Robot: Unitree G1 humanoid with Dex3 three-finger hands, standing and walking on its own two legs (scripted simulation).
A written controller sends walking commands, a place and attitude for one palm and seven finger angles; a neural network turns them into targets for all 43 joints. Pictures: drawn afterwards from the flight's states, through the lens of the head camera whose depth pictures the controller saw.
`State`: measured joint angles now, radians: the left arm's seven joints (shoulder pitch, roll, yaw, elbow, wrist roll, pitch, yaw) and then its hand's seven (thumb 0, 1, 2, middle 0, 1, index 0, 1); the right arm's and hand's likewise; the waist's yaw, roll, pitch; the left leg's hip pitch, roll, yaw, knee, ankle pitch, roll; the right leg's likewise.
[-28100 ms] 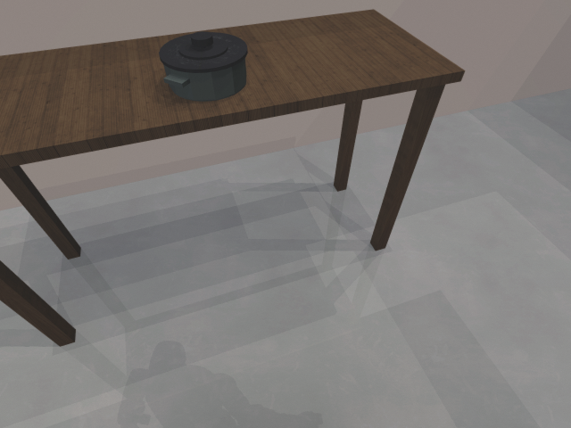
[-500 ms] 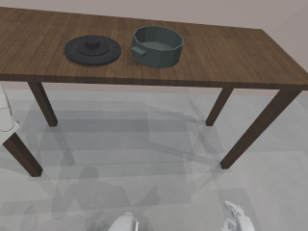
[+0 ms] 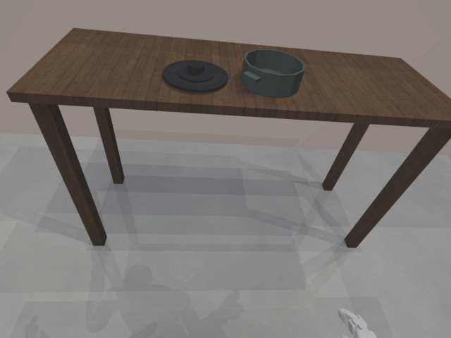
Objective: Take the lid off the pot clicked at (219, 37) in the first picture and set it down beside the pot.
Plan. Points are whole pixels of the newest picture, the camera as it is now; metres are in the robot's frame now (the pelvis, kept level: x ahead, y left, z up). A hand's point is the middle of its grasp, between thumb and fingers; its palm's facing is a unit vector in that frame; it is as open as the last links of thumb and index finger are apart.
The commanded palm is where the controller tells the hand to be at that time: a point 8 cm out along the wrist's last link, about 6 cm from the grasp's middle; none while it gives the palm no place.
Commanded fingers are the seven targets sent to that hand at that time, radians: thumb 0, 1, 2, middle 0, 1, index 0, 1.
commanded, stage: stop stepping back and stand still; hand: left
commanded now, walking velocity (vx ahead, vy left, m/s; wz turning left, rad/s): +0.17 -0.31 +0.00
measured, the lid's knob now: (196, 66) +0.84 +0.15 +0.10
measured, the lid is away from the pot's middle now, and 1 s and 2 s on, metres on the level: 0.24 0.24 0.24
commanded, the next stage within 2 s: let the arm hang, fingers relaxed in 0.46 s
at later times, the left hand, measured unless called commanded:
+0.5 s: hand out of the picture +0.11 +0.21 -0.15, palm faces -0.03 -0.97 -0.22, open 7.4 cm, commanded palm none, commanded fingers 0.00 0.90 0.90 -0.20 -0.30 -0.20 -0.30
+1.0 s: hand out of the picture +0.05 +0.19 -0.16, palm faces +0.01 -0.98 -0.22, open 7.3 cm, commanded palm none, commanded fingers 0.00 0.90 0.90 -0.20 -0.30 -0.20 -0.30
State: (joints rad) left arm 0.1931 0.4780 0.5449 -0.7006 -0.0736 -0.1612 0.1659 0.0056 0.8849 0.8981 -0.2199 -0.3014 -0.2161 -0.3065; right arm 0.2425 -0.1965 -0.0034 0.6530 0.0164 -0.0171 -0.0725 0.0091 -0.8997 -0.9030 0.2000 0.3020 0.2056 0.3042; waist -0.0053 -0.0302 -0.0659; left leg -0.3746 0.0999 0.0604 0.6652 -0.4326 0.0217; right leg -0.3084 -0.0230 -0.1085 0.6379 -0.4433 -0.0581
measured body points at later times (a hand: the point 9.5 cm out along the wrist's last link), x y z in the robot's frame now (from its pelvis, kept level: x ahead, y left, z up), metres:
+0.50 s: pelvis -0.03 +0.02 -0.02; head -0.03 +0.01 +0.43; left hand +0.11 +0.26 -0.13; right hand +0.05 -0.25 -0.15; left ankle +0.04 +0.12 -0.73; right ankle -0.02 -0.10 -0.68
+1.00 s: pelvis +0.01 +0.00 +0.01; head +0.05 +0.00 +0.46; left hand +0.05 +0.24 -0.14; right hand +0.02 -0.22 -0.15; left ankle -0.02 +0.11 -0.73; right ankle +0.00 -0.12 -0.73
